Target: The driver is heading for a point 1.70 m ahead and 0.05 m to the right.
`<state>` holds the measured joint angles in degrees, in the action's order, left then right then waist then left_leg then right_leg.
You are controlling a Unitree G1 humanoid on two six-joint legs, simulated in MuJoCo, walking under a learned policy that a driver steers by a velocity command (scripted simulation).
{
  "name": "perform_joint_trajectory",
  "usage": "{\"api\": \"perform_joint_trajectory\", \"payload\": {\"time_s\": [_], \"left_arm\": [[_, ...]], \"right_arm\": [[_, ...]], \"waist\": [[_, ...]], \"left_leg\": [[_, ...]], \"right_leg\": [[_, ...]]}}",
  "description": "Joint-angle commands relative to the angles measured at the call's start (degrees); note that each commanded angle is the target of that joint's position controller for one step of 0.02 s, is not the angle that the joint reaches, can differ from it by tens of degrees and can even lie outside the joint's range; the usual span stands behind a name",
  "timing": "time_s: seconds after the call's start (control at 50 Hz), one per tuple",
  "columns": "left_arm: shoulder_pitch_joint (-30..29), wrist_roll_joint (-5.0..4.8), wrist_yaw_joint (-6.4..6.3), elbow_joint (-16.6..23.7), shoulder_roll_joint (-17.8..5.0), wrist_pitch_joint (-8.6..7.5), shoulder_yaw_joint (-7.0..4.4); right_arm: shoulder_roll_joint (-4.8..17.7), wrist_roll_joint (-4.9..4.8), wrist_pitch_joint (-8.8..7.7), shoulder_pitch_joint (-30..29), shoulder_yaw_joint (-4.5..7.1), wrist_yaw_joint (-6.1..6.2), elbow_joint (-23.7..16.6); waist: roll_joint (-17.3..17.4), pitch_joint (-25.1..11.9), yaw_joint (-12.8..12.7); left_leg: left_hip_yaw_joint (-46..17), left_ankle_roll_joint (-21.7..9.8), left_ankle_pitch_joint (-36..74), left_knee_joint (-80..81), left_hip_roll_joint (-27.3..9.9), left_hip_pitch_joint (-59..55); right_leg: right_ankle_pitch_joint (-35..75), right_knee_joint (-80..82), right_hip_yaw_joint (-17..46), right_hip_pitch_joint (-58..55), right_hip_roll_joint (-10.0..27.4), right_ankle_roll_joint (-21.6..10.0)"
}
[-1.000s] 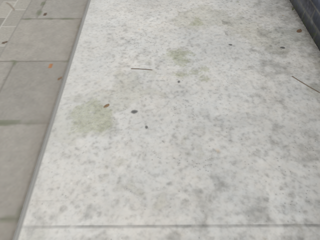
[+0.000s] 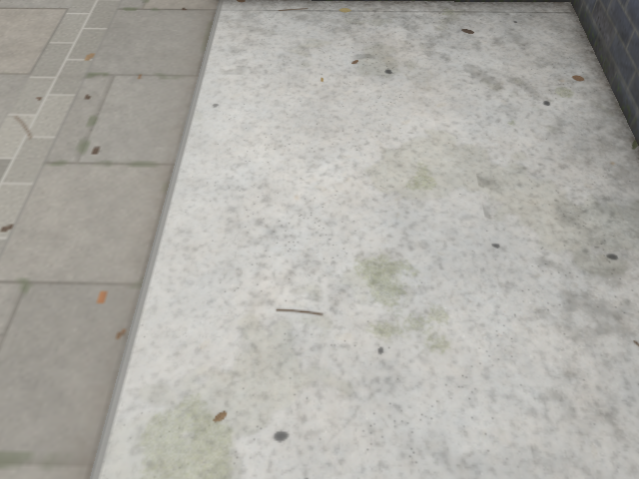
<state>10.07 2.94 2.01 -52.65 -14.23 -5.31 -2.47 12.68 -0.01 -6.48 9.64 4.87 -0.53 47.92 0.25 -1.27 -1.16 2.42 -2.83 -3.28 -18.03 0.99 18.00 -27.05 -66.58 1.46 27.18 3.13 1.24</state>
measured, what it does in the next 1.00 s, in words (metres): steps on the spot: right foot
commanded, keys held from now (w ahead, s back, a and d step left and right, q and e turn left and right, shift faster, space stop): no key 1.00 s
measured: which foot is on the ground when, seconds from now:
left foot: down 0.00-1.00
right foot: up 0.00-0.14, down 0.16-1.00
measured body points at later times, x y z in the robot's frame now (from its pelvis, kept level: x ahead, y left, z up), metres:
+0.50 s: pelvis +0.06 -0.02 -0.02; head +0.08 -0.02 +0.43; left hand +0.17 +0.21 -0.15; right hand +0.14 -0.25 -0.15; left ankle +0.06 +0.10 -0.75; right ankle +0.09 -0.14 -0.75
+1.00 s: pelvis +0.07 -0.02 -0.01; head +0.08 -0.01 +0.44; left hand +0.13 +0.22 -0.16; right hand +0.13 -0.24 -0.16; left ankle +0.06 +0.10 -0.75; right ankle +0.09 -0.14 -0.75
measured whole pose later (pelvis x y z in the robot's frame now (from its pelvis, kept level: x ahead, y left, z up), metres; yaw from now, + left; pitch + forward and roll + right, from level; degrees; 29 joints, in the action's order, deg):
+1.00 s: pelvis +0.07 -0.02 -0.01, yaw -1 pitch -2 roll +0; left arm 12.9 -0.4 -3.2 -54.9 -9.2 1.3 -4.1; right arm 7.3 0.1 -3.6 14.2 2.7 2.0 56.0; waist -1.0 2.7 -0.3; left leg 2.9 0.0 -17.7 -31.1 -0.8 11.3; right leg -15.6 -32.2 -0.2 14.5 1.5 0.6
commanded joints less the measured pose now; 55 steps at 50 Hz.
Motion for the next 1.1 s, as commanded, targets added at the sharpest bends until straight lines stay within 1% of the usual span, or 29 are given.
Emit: {"api": "perform_joint_trajectory", "payload": {"time_s": [0.02, 0.04, 0.06, 0.08, 0.1, 0.12, 0.14, 0.16, 0.18, 0.2, 0.22, 0.24, 0.26, 0.28, 0.3, 0.32, 0.34, 0.38, 0.42, 0.46, 0.54, 0.7, 1.1], "left_arm": [[7.73, -0.58, 0.88, 0.98, 1.84, 0.3, 0.0], [7.39, -1.26, 1.42, 0.92, 1.2, 0.42, -0.31], [9.2, -1.53, 2.41, -0.32, 0.56, 0.83, -0.8], [3.48, -5.66, -2.72, 1.93, -0.59, 1.36, -0.63], [3.3, -5.21, -5.1, 2.38, -0.61, 1.83, -0.31], [4.27, -3.62, -5.94, 2.46, -1.67, 2.43, -0.55], [4.3, -2.56, -6.28, 3.11, -3.49, 2.93, -1.05], [2.76, -1.74, -6.6, 4.7, -6.82, 3.43, -1.69], [-0.37, -2.0, -6.8, 6.64, -9.77, 4.18, -2.31], [-2.0, -2.43, -5.94, 6.68, -6.34, 4.68, -1.5], [-4.25, -3.17, -5.13, 7.37, -3.74, 4.66, -1.34], [-5.06, -3.12, -4.7, 7.46, -2.77, 4.56, -1.19], [-5.2, -3.15, -4.41, 7.46, -2.33, 4.32, -1.06], [-4.78, -3.3, -4.33, 7.23, -1.87, 4.04, -1.01], [-3.3, -3.35, -4.36, 6.85, -1.8, 3.99, -1.12], [-1.69, -3.25, -4.46, 6.45, -1.87, 4.01, -1.3], [-0.6, -3.19, -4.57, 6.19, -2.02, 4.03, -1.5], [0.17, -3.23, -4.79, 6.09, -1.72, 4.16, -1.73], [0.49, -3.23, -4.83, 6.0, -1.2, 4.45, -1.87], [0.58, -3.29, -4.79, 5.81, -0.71, 4.77, -1.99], [0.85, -3.34, -4.74, 5.15, -0.11, 5.29, -2.17], [1.95, -3.33, -5.03, 3.14, 0.11, 5.88, -2.46], [4.79, -3.36, -5.51, -1.4, 0.32, 6.19, -2.58]], "right_arm": [[3.11, -0.45, -1.71, -8.5, 0.24, -1.23, -5.43], [5.75, -0.85, -1.85, -10.46, 1.19, -1.84, -6.1], [8.37, -0.99, -1.33, -9.69, 2.28, -2.64, -5.92], [7.01, 0.95, 0.19, -3.82, 0.89, -0.68, -3.7], [5.37, 0.92, 0.76, -2.31, 0.39, 0.3, -3.08], [4.24, 0.27, 1.26, -2.98, -0.27, 0.76, -3.05], [2.6, 0.11, 1.5, -2.34, -0.86, 1.05, -2.79], [1.04, 0.83, 1.47, -0.45, -1.3, 1.14, -2.49], [-0.65, 1.9, 1.72, 4.36, -1.49, 1.34, -1.56], [-2.42, 0.98, 2.17, 7.41, -2.03, 2.13, -1.08], [-0.08, 0.54, 2.55, 5.15, -1.51, 2.53, -0.81], [1.03, 0.51, 2.81, 3.28, -1.06, 2.73, -0.97], [1.12, 0.84, 2.94, 3.28, -0.89, 2.79, -0.71], [1.22, 1.36, 2.84, 3.8, -0.8, 2.75, -0.57], [1.21, 1.39, 2.54, 3.96, -0.76, 2.61, -0.32], [1.0, 1.15, 2.16, 4.02, -0.73, 2.45, 0.09], [0.59, 0.9, 1.82, 3.97, -0.83, 2.29, 0.38], [0.26, 0.63, 1.4, 3.69, -0.94, 2.02, 0.75], [-0.07, 0.43, 1.31, 3.96, -1.03, 1.93, 1.14], [-0.21, 0.32, 1.5, 4.33, -1.06, 2.02, 1.51], [-0.18, 0.2, 1.93, 4.9, -1.06, 2.39, 2.11], [-0.34, 0.12, 2.26, 5.47, -1.12, 2.73, 3.43], [-1.36, 0.04, 2.26, 6.55, -1.55, 2.57, 7.45]], "waist": [[1.92, -7.14, -6.24], [1.98, -5.5, -6.53], [1.94, -3.5, -7.18], [3.2, -4.49, -2.45], [3.13, -5.3, -2.52], [4.08, -6.09, -3.3], [4.31, -7.3, -3.45], [1.14, -6.87, -1.3], [-7.51, -5.04, 2.98], [-15.5, -4.72, 3.69], [-13.73, -1.21, 2.82], [-12.0, 0.8, 2.68], [-10.71, 1.88, 2.85], [-9.04, 2.15, 2.87], [-6.07, 2.55, 2.29], [-3.47, 2.25, 1.65], [-2.05, 1.71, 1.22], [-0.78, 0.51, 0.74], [-0.08, -0.38, 0.7], [0.26, -0.47, 0.81], [-0.01, 0.51, 1.02], [-0.91, 2.37, 1.06], [-0.23, 4.08, 0.9]], "left_leg": [[-1.58, -9.61, 41.71, 2.42, -9.43, -0.38], [1.15, -8.7, 37.65, 2.41, -6.88, 3.93], [0.35, -8.23, 31.04, 2.04, -6.8, 6.45], [-3.42, -9.52, 28.34, 0.6, -11.06, 0.21], [-5.44, -9.89, 24.83, -0.54, -12.35, -0.28], [-6.31, -8.9, 18.02, -1.33, -12.34, 1.01], [-6.1, -6.1, 5.39, -2.41, -10.29, 1.72], [-3.75, -2.42, -8.88, -5.19, -6.49, 3.77], [0.97, 0.53, -19.6, -9.52, -0.61, 6.42], [0.49, 1.78, -19.94, -10.79, -0.53, 2.14], [0.32, 2.13, -16.42, -11.35, -0.68, -0.93], [0.59, 2.16, -14.36, -11.17, -0.7, -1.41], [0.09, 2.15, -13.36, -10.07, -1.34, -1.95], [-0.7, 2.05, -12.33, -8.45, -2.26, -2.12], [-0.67, 1.85, -12.22, -7.76, -2.55, -1.32], [-0.53, 1.57, -12.0, -7.5, -2.58, 0.11], [-0.5, 1.41, -11.02, -7.43, -2.68, 0.97], [-0.62, 1.48, -7.83, -7.78, -3.0, 1.26], [-0.65, 1.56, -5.65, -8.4, -3.24, 0.61], [-0.7, 1.64, -5.24, -8.71, -3.37, 0.09], [-0.83, 1.8, -5.99, -8.68, -3.56, -0.27], [-0.93, 1.94, -7.95, -7.71, -3.71, -0.31], [-1.25, 1.62, -11.89, -4.6, -3.91, 0.01]], "right_leg": [[3.27, 7.68, -1.5, -7.82, 3.5, 3.24], [7.87, 13.71, -4.07, -11.31, 2.61, 4.34], [12.21, 19.17, -5.85, -14.49, 1.31, 5.4], [16.68, 27.48, -3.51, -9.28, 0.55, 2.76], [19.87, 31.83, -2.46, -12.14, 0.62, 2.13], [24.25, 36.1, -2.65, -16.15, -0.26, 0.72], [26.99, 38.7, -0.64, -19.11, 0.64, -0.94], [30.8, 40.92, 4.54, -20.93, 5.2, -2.93], [28.39, 42.11, 8.26, -20.24, 9.98, -6.22], [12.44, 46.91, 11.6, -13.79, 12.74, -10.29], [-0.22, 49.01, 11.47, -9.11, 9.48, -9.02], [-3.72, 48.77, 9.88, -7.21, 7.32, -7.33], [-2.04, 47.25, 8.31, -6.55, 5.97, -6.25], [1.31, 44.99, 6.61, -7.07, 4.89, -5.47], [5.61, 42.62, 4.36, -8.39, 3.22, -4.61], [9.95, 40.32, 2.79, -10.87, 2.18, -4.09], [13.89, 38.53, 2.21, -12.95, 1.8, -4.01], [19.78, 36.44, 1.74, -15.42, 1.48, -4.28], [22.79, 35.54, 1.53, -16.51, 1.23, -4.41], [23.45, 35.34, 1.35, -16.83, 0.97, -4.34], [23.14, 35.7, 1.09, -16.84, 0.56, -3.97], [22.1, 36.94, 0.83, -17.12, 0.18, -3.3], [19.78, 39.52, 0.53, -17.74, -0.02, -2.67]]}}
